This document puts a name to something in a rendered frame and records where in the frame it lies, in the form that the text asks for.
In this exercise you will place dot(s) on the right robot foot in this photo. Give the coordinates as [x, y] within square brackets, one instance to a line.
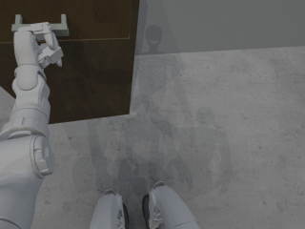
[146, 211]

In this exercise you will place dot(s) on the robot left forearm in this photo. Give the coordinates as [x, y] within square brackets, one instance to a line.
[31, 111]

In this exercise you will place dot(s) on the cabinet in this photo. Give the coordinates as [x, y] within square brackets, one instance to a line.
[95, 79]

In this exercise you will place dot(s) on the handle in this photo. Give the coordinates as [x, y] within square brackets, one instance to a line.
[59, 29]

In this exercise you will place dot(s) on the robot left upper arm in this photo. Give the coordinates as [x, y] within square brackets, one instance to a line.
[24, 163]

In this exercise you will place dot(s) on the robot right shin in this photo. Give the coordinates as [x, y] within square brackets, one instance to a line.
[155, 219]

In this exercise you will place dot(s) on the robot left hand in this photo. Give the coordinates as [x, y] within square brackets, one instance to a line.
[28, 52]

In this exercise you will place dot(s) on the drawer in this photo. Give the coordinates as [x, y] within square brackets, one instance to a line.
[86, 19]

